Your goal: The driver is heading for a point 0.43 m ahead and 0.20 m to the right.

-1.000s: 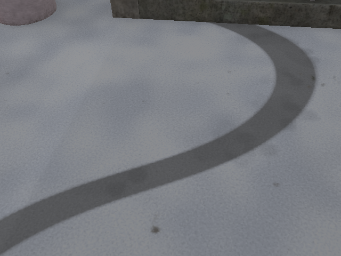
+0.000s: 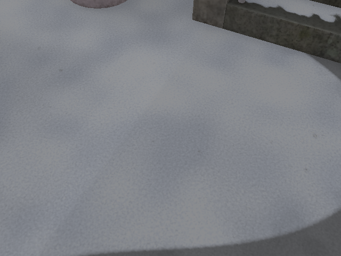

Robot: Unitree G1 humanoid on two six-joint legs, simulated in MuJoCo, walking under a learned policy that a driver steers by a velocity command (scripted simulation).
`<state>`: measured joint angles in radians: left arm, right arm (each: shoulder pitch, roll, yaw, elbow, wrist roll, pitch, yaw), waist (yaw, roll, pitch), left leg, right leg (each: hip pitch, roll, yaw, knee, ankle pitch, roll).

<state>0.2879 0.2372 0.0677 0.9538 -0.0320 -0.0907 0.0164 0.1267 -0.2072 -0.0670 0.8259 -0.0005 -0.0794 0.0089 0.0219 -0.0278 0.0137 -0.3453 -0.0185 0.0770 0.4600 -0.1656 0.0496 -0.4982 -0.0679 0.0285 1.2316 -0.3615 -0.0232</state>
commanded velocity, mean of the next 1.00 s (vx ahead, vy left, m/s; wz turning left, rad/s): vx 0.32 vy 0.00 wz -0.29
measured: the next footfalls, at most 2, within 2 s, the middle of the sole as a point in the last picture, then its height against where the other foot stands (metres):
right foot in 0.40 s outside the picture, level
left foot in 0.86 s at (190, 227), level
